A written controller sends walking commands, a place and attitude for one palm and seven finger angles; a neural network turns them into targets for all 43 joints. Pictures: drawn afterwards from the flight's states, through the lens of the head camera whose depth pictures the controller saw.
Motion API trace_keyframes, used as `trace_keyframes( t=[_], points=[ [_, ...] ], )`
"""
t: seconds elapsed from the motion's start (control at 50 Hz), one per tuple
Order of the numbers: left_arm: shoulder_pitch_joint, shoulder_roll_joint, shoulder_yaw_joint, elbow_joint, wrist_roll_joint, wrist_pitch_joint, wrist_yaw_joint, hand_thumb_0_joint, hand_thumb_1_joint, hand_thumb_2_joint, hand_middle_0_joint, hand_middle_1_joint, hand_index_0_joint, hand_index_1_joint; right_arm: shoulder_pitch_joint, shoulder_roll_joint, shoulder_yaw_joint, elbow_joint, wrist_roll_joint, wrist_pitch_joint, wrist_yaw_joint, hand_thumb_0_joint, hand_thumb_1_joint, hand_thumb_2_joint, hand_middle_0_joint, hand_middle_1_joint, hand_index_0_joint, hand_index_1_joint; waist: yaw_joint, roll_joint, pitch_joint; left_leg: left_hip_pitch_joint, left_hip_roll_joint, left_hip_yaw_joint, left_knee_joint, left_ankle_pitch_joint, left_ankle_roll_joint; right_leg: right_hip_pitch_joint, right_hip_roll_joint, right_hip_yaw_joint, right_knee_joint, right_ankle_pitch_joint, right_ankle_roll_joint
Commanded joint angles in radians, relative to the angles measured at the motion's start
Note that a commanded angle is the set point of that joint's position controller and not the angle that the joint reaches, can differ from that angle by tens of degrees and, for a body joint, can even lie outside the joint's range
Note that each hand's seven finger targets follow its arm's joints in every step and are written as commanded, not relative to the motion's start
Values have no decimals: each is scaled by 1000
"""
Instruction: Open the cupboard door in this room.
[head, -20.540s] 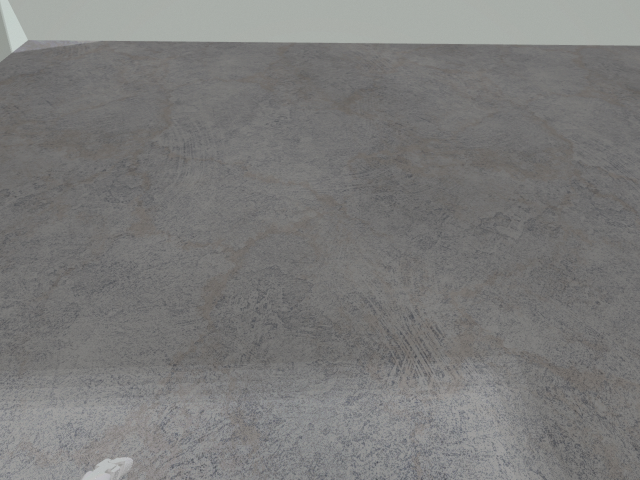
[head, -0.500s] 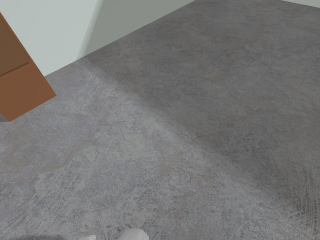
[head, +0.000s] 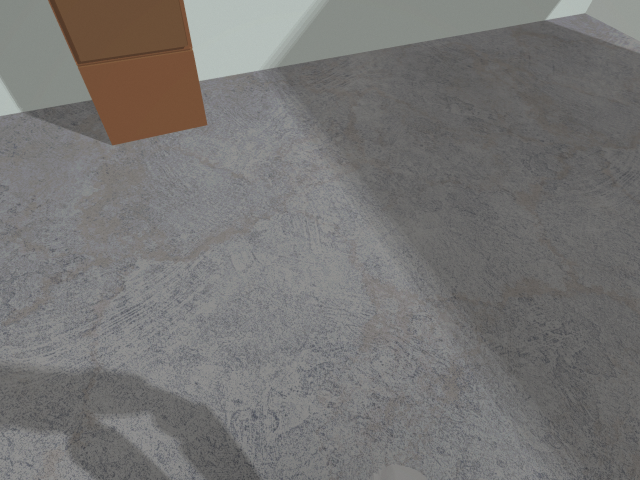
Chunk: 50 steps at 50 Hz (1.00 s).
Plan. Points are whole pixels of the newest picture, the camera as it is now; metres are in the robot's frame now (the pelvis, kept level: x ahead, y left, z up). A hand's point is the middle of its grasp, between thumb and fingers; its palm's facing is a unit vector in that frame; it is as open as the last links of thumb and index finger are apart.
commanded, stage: turn or walk to find it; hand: left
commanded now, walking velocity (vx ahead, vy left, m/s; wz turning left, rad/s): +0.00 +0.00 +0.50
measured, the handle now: out of the picture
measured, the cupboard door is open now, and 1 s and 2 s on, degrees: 0 0 0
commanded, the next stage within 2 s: stand and wait in 1.78 s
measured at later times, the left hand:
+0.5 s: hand out of the picture +0.01 +0.13 -0.14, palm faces +0.28 -0.92 -0.26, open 7.3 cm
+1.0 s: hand out of the picture +0.12 +0.26 -0.18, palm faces +0.47 -0.87 -0.17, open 7.3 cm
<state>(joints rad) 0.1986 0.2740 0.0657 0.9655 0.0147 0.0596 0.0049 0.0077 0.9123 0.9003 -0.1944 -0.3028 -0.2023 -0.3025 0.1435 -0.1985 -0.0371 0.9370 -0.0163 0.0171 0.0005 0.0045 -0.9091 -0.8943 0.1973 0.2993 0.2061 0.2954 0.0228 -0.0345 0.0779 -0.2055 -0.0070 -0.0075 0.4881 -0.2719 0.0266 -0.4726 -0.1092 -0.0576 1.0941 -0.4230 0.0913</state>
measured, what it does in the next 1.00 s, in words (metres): walks ahead, turning left: right foot, then left foot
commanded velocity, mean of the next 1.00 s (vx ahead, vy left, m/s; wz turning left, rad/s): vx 0.34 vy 0.00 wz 0.37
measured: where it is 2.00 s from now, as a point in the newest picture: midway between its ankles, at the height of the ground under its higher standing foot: (244, 351)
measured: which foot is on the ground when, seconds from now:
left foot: down 0.00-0.24, up 0.26-0.78, down 0.80-1.00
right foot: up 0.00-0.22, down 0.24-0.82, up 0.84-1.00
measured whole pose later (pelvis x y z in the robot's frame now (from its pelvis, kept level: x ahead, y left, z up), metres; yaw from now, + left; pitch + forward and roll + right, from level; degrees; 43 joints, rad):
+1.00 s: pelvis +0.20 +0.10 +0.00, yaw +25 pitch -2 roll +0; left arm 0.31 0.18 0.04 1.07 0.03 -0.03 0.00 0.01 0.91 0.90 -0.20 -0.30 -0.20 -0.30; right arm 0.15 -0.16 -0.05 0.99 0.00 -0.09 -0.01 -0.01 -0.93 -0.89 0.20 0.30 0.21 0.30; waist 0.04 -0.02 0.08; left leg -0.21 -0.03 0.13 0.51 -0.27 0.09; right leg -0.48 -0.17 -0.08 1.23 -0.36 0.05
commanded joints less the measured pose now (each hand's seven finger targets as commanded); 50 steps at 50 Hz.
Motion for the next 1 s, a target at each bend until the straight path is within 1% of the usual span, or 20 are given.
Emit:
trace_keyframes(
  t=[0.0,0.12,0.18,0.2,0.22,0.24,0.26,0.3,0.34,0.4,0.56,0.68,0.72,0.76,0.78,0.8,0.82,0.86,0.9,0.98],
  points=[
    [-44,59,12,-94,-3,-26,7,0,900,900,-200,-300,-200,-300,85,-209,-59,-38,-2,-14,-18,0,-900,-900,200,300,200,300,-45,166,-109,162,237,-212,-121,606,126,-96,9,38,-13,27,11],
    [-99,39,5,-132,-3,-43,-10,0,900,900,-200,-300,-200,-300,89,-217,-71,-44,-15,-10,-8,0,-900,-900,200,300,200,300,-61,209,-86,48,233,-340,-168,111,144,38,40,13,-304,-32,-5],
    [30,42,12,-94,2,-61,-25,0,900,900,-200,-300,-200,-300,34,-208,-71,-52,-14,-9,-6,0,-900,-900,200,300,200,300,5,193,-77,-144,169,-337,-102,-123,107,299,92,-41,-531,48,-19],
    [124,68,23,-67,6,-71,-23,0,900,900,-200,-300,-200,-300,13,-181,-67,-59,-9,-10,-7,0,-900,-900,200,300,200,300,54,103,-89,-294,108,-300,8,-232,70,484,67,-19,-646,95,-29],
    [220,152,40,-47,21,-84,-9,0,900,900,-200,-300,-200,-300,31,-102,-51,-73,3,-15,-4,0,-900,-900,200,300,200,300,93,-169,-123,-500,-18,-151,283,-338,5,662,-161,224,-809,-119,-83],
    [245,206,42,-48,12,-82,4,0,900,900,-200,-300,-200,-300,-30,-88,-45,-111,0,-20,1,0,-900,-900,200,300,200,300,116,-303,-56,-613,-47,-57,522,-363,-29,583,-390,529,-944,-282,-164],
    [204,189,36,-68,2,-81,10,0,900,900,-200,-300,-200,-300,-67,-139,-59,-121,-13,-15,13,0,-900,-900,200,300,200,300,88,-169,26,-596,14,-101,637,-280,-25,411,-411,533,-1003,-373,-194],
    [84,132,30,-83,3,-105,11,0,900,900,-200,-300,-200,-300,0,-139,-68,-71,-19,-2,29,0,-900,-900,200,300,200,300,10,-130,87,-533,56,-94,747,-122,-28,252,-351,448,-1021,-379,-158],
    [40,60,10,-78,2,-120,9,0,900,900,-200,-300,-200,-300,87,-103,-67,-19,-22,7,41,0,-900,-900,200,300,200,300,-43,-82,85,-474,75,-63,768,0,-44,229,-256,197,-976,-152,-121],
    [123,33,2,-42,1,-133,7,0,900,900,-200,-300,-200,-300,122,-71,-60,3,-15,9,43,0,-900,-900,200,300,200,300,-31,-120,33,-498,59,-23,773,102,-66,350,-180,-3,-937,105,-93],
    [292,4,-7,49,16,-151,19,0,900,900,-200,-300,-200,-300,-59,-46,-39,-42,-11,-2,52,0,-900,-900,200,300,200,300,18,-91,88,-596,119,36,582,118,-66,489,-234,-85,-920,342,-150],
    [371,26,-8,104,18,-142,18,0,900,900,-200,-300,-200,-300,-177,-14,-8,-66,-8,-28,58,0,-900,-900,200,300,200,300,55,-121,81,-460,86,137,240,43,-14,571,-247,-158,-841,606,-166],
    [366,42,-6,112,16,-140,17,0,900,900,-200,-300,-200,-300,-119,-24,-10,-50,-10,-41,48,0,-900,-900,200,300,200,300,25,-138,18,-326,35,183,168,-19,21,598,-248,-182,-716,855,-165],
    [298,78,-9,106,5,-142,14,0,900,900,-200,-300,-200,-300,129,-78,-30,19,-17,-58,31,0,-900,-900,200,300,200,300,-108,-98,-130,52,-24,203,44,57,55,473,-219,-253,-381,970,-122],
    [304,49,-9,85,-4,-143,3,0,900,900,-200,-300,-200,-300,286,-181,-55,56,-23,-63,18,0,-900,-900,200,300,200,300,-171,66,-284,377,112,25,15,137,96,251,-147,-251,-113,656,-79],
    [298,-15,-24,41,-12,-142,-11,0,900,900,-200,-300,-200,-300,376,-289,-83,85,-15,-70,3,0,-900,-900,200,300,200,300,-181,312,-353,619,393,-418,-30,356,206,-125,13,-180,179,-120,-35],
    [214,0,-27,16,-11,-136,-1,0,900,900,-200,-300,-200,-300,387,-306,-88,108,10,-62,-5,0,-900,-900,200,300,200,300,-186,211,-362,613,449,-442,-95,446,248,-193,0,-43,271,-148,-65],
    [128,-29,-20,19,-7,-130,2,0,900,900,-200,-300,-200,-300,222,-222,-69,66,6,-75,-16,0,-900,-900,200,300,200,300,-115,92,-160,305,406,-325,-152,346,206,-207,-67,5,300,-19,-61],
    [150,-53,-18,57,11,-113,-6,0,900,900,-200,-300,-200,-300,149,-121,-35,63,0,-93,-14,0,-900,-900,200,300,200,300,-51,79,-30,86,314,-160,-197,421,145,-107,-93,21,201,56,-55],
    [195,-76,-17,66,17,-79,-10,0,900,900,-200,-300,-200,-300,142,-77,-25,76,5,-109,-11,0,-900,-900,200,300,200,300,8,134,-1,-8,234,-47,-278,369,127,-73,-70,-3,115,177,-34]
  ],
)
